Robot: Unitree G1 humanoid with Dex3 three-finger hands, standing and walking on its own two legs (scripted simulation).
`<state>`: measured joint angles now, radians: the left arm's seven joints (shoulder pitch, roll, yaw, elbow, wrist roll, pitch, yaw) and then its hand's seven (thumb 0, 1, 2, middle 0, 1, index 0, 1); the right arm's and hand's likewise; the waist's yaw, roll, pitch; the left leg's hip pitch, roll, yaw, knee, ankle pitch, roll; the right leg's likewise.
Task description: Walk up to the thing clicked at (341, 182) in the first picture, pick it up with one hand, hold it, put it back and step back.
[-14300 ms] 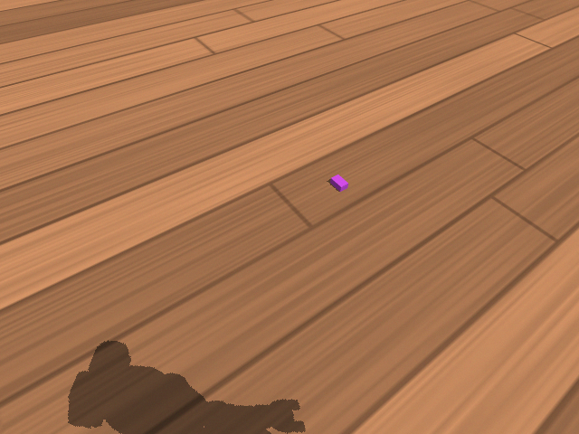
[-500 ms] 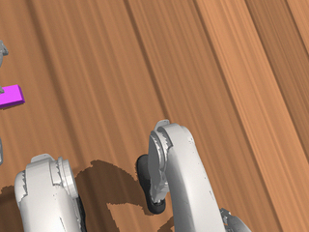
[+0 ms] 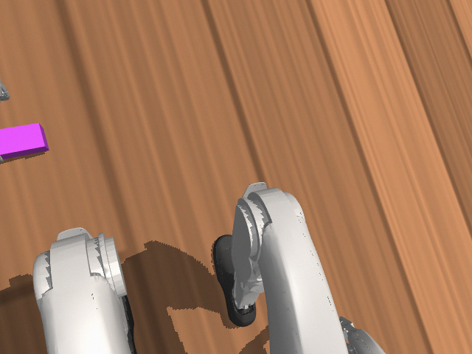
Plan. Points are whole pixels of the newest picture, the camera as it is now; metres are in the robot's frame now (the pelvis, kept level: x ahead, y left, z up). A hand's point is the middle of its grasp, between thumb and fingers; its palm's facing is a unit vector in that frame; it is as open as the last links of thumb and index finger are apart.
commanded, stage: rest palm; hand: left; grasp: from above
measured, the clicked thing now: (21, 141) +0.51 +0.27 -0.30
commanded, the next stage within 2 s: close in 1.54 s
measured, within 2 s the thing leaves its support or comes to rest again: neither
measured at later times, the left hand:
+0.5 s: hand (11, 138) +0.50 +0.26 -0.24, palm faces -0.45 -0.10 -0.89, open 11.9 cm
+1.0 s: hand (13, 143) +0.49 +0.27 -0.26, palm faces -0.45 -0.11 -0.88, open 12.4 cm
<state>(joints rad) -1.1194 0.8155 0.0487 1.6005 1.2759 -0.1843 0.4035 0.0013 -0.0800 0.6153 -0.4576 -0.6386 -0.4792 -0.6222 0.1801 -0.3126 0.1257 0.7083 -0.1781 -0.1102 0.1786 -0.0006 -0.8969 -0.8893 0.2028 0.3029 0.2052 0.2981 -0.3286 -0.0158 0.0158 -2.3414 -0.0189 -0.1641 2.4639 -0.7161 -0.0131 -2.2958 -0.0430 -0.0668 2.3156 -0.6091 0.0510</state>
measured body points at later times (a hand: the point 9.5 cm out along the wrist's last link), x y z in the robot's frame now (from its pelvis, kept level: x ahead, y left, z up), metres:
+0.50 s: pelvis +0.00 +0.00 -0.01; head +0.29 +0.09 +0.32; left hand +0.51 +0.27 -0.19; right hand -0.01 -0.25 -0.07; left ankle +0.07 +0.12 -0.29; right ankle +0.12 -0.13 -0.29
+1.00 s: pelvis +0.00 +0.01 -0.01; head +0.29 +0.11 +0.31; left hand +0.51 +0.27 -0.21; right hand +0.01 -0.24 -0.06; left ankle +0.07 +0.12 -0.29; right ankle +0.12 -0.13 -0.29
